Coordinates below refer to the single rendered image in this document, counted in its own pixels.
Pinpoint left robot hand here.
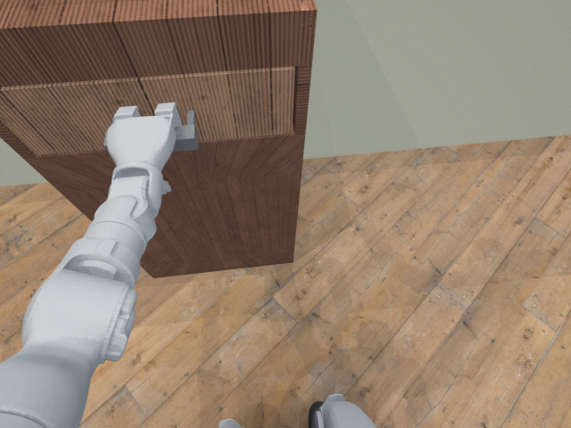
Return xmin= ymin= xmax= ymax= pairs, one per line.
xmin=107 ymin=103 xmax=182 ymax=194

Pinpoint robot right thigh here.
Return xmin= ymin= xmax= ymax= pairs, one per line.
xmin=315 ymin=401 xmax=376 ymax=428

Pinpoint robot right shin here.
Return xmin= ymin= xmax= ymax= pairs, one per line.
xmin=321 ymin=394 xmax=344 ymax=407

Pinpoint robot left upper arm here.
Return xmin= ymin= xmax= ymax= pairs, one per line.
xmin=0 ymin=269 xmax=138 ymax=428

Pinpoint cabinet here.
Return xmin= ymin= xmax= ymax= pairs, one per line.
xmin=0 ymin=0 xmax=318 ymax=278

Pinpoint drawer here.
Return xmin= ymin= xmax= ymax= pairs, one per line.
xmin=0 ymin=66 xmax=295 ymax=155

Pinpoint handle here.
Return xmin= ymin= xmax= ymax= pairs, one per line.
xmin=103 ymin=111 xmax=198 ymax=152

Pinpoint left robot forearm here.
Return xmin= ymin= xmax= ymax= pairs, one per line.
xmin=21 ymin=161 xmax=163 ymax=346

